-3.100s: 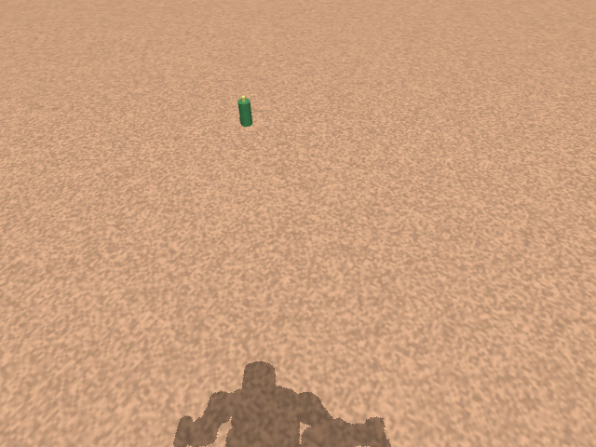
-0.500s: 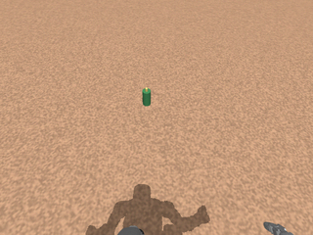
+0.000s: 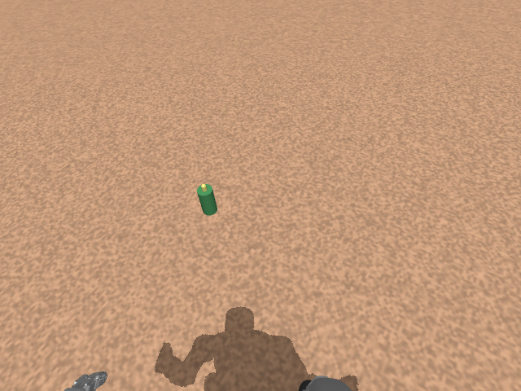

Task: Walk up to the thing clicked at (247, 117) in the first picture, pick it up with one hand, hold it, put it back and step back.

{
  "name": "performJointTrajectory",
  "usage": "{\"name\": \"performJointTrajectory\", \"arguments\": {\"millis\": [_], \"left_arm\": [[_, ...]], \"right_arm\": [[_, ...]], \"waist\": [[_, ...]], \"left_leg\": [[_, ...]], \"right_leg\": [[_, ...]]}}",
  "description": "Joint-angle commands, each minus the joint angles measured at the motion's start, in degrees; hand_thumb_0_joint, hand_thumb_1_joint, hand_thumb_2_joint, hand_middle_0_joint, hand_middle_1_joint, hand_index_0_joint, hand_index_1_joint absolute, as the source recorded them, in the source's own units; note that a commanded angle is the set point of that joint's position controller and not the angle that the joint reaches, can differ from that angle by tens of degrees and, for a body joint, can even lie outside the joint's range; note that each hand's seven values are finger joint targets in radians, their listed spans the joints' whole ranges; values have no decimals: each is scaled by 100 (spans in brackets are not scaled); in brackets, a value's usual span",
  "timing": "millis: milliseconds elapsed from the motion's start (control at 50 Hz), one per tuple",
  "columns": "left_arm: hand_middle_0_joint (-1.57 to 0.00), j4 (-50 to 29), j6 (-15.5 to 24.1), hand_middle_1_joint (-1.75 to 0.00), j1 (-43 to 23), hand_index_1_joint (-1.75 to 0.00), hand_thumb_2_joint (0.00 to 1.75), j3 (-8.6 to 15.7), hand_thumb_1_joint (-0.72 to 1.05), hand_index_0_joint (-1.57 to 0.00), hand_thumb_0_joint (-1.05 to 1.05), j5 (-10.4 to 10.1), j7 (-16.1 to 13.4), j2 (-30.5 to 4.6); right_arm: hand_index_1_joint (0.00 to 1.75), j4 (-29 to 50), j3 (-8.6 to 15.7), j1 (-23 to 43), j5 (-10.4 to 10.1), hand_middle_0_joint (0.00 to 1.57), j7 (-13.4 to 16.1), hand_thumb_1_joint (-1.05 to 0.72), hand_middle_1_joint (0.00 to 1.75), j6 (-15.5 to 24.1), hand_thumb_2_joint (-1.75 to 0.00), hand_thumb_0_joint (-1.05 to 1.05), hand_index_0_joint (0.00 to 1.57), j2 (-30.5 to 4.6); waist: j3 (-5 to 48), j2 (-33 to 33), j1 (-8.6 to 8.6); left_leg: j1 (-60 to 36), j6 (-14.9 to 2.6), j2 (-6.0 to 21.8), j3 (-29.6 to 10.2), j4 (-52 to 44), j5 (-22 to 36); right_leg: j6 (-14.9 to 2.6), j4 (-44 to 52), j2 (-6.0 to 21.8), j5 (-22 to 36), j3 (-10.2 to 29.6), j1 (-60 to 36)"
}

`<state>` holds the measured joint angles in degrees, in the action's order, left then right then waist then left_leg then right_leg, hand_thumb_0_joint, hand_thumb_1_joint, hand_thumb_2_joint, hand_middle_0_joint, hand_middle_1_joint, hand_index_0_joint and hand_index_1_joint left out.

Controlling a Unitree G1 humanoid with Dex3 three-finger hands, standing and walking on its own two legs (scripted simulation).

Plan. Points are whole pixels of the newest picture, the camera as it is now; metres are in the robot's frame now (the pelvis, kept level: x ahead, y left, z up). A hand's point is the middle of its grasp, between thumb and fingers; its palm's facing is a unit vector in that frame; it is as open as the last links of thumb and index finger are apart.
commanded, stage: walk up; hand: left
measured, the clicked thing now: (206, 197) +1.04 +0.25 -0.66
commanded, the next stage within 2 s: none
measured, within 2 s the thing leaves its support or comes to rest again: neither
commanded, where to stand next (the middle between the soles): +0.70 +0.04 m, yaw +1 degrees
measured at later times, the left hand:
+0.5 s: hand (100, 377) +0.19 +0.30 -0.14, palm faces +0.04 -0.93 -0.36, open 7.4 cm
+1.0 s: hand (128, 250) +0.44 +0.30 -0.12, palm faces -0.08 -0.91 -0.41, open 7.4 cm
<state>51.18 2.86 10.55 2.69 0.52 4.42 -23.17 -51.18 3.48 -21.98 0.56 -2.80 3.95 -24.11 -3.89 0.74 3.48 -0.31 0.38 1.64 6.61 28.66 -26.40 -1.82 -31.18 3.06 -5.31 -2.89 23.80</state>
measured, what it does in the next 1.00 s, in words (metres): walks ahead: left foot, then right foot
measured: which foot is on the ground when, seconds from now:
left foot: down 0.00-0.02, up 0.04-0.46, down 0.48-1.00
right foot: down 0.00-0.52, up 0.54-0.98, down 1.00-1.00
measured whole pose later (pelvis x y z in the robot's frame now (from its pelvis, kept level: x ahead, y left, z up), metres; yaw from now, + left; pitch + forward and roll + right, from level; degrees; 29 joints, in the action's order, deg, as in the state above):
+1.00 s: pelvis +0.37 +0.02 +0.01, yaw -1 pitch -2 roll +2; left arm 52.6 3.1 16.2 3.0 0.9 3.7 -24.1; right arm -49.1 3.3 -21.2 0.6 -3.2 3.5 -24.1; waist -3.8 0.0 1.9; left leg 4.8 0.2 1.0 7.1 29.3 -21.8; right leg -1.0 -30.4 4.7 -6.7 -1.8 22.1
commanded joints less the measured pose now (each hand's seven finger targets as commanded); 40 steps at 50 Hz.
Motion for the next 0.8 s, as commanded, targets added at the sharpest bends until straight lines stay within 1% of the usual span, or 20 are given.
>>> {"name": "performJointTrajectory", "arguments": {"millis": [0, 20, 40, 80, 100, 140, 240, 280, 340, 420, 460, 480, 500, 520, 540, 560, 600, 620, 700, 780], "left_arm": [[-20, -143, 305, -30, 1551, -30, 90, 671, 90, -20, 0, 28, -228, -2022], [-20, -111, 271, -30, 1409, -30, 90, 655, 90, -20, 0, -65, -242, -2100], [-20, -228, 253, -30, 1134, -30, 90, 634, 90, -20, 0, -121, -270, -1974], [-20, -343, 279, -30, 729, -30, 90, 490, 90, -20, 0, -139, -317, -1610], [-20, -347, 301, -30, 638, -30, 90, 438, 90, -20, 0, -146, -330, -1467], [-20, -392, 339, -30, 507, -30, 90, 403, 90, -20, 0, -105, -305, -1372], [-20, -617, 395, -30, 508, -30, 90, 445, 90, -20, 0, -12, -263, -1462], [-20, -583, 385, -30, 696, -30, 90, 481, 90, -20, 0, 7, -258, -1520], [-20, -555, 378, -30, 869, -30, 90, 483, 90, -20, 0, 11, -244, -1539], [-20, -594, 326, -30, 727, -30, 90, 472, 90, -20, 0, -19, -260, -1631], [-20, -646, 297, -30, 770, -30, 90, 359, 90, -20, 0, -13, -277, -1430], [-20, -658, 272, -30, 1063, -30, 90, 230, 90, -20, 0, -55, -286, -1089], [-20, -681, 244, -30, 1299, -30, 90, 120, 90, -20, 0, -104, -268, -656], [-20, -520, 163, -30, 1433, -30, 90, 266, 90, -20, 0, -79, -356, -1278], [-20, -439, 147, -30, 1173, -30, 90, 286, 90, -20, 0, -26, -381, -1532], [-20, -401, 147, -30, 1092, -30, 90, 247, 90, -20, 0, -36, -350, -1553], [-20, -192, 133, -30, 1332, -30, 90, 277, 90, -20, 0, -90, -269, -1405], [-20, -139, 100, -30, 1415, -30, 90, 283, 90, -20, 0, -103, -242, -1329], [-20, -165, 52, -30, 1305, -30, 90, 272, 90, -20, 0, -34, -155, -1206], [-20, -334, 63, -30, 631, -30, 90, 303, 90, -20, 0, 27, -60, -1148]], "right_arm": [[30, 734, 107, -282, -43, 20, 81, -90, 30, 154, -90, 0, 20, -676], [30, 601, 260, -46, -51, 20, 137, -90, 30, 97, -90, 0, 20, -1316], [30, 518, 285, 132, -37, 20, 175, -90, 30, 86, -90, 0, 20, -1436], [30, 423, 252, 256, -133, 20, 131, -90, 30, 78, -90, 0, 20, -1218], [30, 334, 216, 59, -145, 20, 98, -90, 30, 42, -90, 0, 20, -1072], [30, 272, 222, -52, -67, 20, 28, -90, 30, -37, -90, 0, 20, -1013], [30, 395, 313, 453, 11, 20, -110, -90, 30, -119, -90, 0, 20, -1003], [30, 509, 315, 868, 56, 20, -147, -90, 30, -99, -90, 0, 20, -955], [30, 604, 281, 1165, 91, 20, -188, -90, 30, -25, -90, 0, 20, -845], [30, 524, 333, 943, 78, 20, -172, -90, 30, 66, -90, 0, 20, -903], [30, 245, 451, 88, 117, 20, -84, -90, 30, 110, -90, 0, 20, -1183], [30, 127, 574, -476, 199, 20, -15, -90, 30, 139, -90, 0, 20, -1528], [30, 294, 640, -478, 209, 20, 48, -90, 30, 162, -90, 0, 20, -1895], [30, 449, 654, -229, 13, 20, 57, -90, 30, 153, -90, 0, 20, -1996], [30, 444, 647, -33, -86, 20, 54, -90, 30, 121, -90, 0, 20, -1890], [30, 516, 549, 261, -96, 20, 79, -90, 30, 117, -90, 0, 20, -1685], [30, 574, 379, 493, -78, 20, 107, -90, 30, 168, -90, 0, 20, -1320], [30, 556, 372, 489, -90, 20, 100, -90, 30, 201, -90, 0, 20, -1330], [30, 684, 387, 556, -54, 20, 88, -90, 30, 242, -90, 0, 20, -1335], [30, 653, 434, 329, -34, 20, 69, -90, 30, 230, -90, 0, 20, -1436]], "waist": [[1357, -1858, -885], [1126, -1386, -957], [826, -1051, -895], [382, -676, -652], [265, -792, -516], [126, -896, -368], [-124, -781, -441], [-253, -771, -591], [-257, -834, -676], [106, -611, -418], [517, 151, 23], [883, 1194, 254], [833, 2115, 96], [797, 1230, 57], [356, 901, 29], [58, 511, -90], [-147, 501, -286], [-166, 683, -333], [-129, 846, -362], [-286, 666, -142]], "left_leg": [[3200, -379, -264, -127, 3293, -179], [3710, -357, -150, -545, 3817, -447], [3728, -314, 98, -840, 4027, -248], [3384, -332, 231, -1181, 3922, 408], [3110, -321, 237, -1154, 3557, 672], [2764, -265, 211, -1008, 3308, 981], [3138, 35, 343, -878, 2131, 1471], [3264, 55, 448, -837, 1555, 1574], [2978, -14, 462, -662, 813, 1883], [1808, -219, 311, -409, 271, 1781], [393, -377, 43, -355, 124, 1517], [-387, -649, 573, -1200, -411, 558], [-836, -987, 1821, -3578, -984, -202], [-548, -1486, 2349, -4504, -1487, -856], [25, -1621, 2351, -4341, -1592, -905], [618, -1355, 1993, -3397, -1633, -421], [1051, -845, 1386, -2079, -1611, 671], [1251, -857, 1315, -1816, -1629, 895], [1188, -1237, 1356, -1457, -1827, 650], [1053, -1303, 1337, -1370, -1923, 374]], "right_leg": [[-871, 1134, 1908, -1464, 3204, -3892], [-1390, 1461, 2280, -1631, 4148, -3757], [-1492, 1608, 2244, -1652, 3905, -3208], [-1117, 1549, 1612, -433, 2321, -2317], [-805, 1499, 1280, 68, 1723, -1947], [-794, 1626, 977, 198, 1128, -1325], [-948, 2128, 1077, -1261, 894, -1201], [-927, 2113, 1118, -1383, 863, -1322], [-898, 1792, 1076, -722, 657, -1473], [-866, 1077, 1193, -293, 600, -1244], [-643, -336, 812, 252, 290, -690], [-428, -1946, 329, 68, -96, -95], [-107, -3161, -484, -2466, -1, 1242], [-161, -3590, -371, -2607, 391, 1393], [-180, -3852, -103, -2391, 612, 1449], [-145, -3671, 25, -1916, 904, 1193], [-91, -3089, 158, -1351, 930, 772], [-38, -2980, 178, -1258, 789, 619], [196, -2344, 312, -855, 540, 708], [260, -1426, 393, -631, 365, 844]]}}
